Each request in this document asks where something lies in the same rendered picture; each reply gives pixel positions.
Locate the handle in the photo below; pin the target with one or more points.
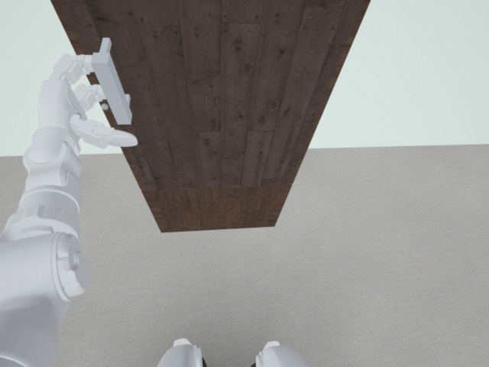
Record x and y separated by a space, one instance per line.
107 76

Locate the robot left upper arm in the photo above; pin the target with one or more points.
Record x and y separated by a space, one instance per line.
39 276

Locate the robot left forearm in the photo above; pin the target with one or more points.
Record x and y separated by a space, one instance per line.
52 194

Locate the cupboard door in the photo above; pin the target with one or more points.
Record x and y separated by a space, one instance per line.
224 93

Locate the robot right shin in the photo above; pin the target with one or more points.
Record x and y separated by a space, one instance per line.
270 344

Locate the robot right thigh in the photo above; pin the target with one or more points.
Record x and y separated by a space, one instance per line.
281 356

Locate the robot left hand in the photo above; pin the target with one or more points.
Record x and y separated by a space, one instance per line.
58 104

